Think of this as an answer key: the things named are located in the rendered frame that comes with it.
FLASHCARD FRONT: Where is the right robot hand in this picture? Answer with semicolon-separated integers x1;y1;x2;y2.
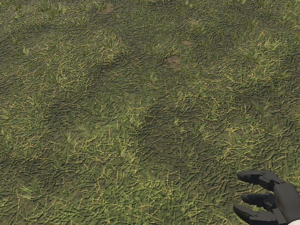
232;168;300;225

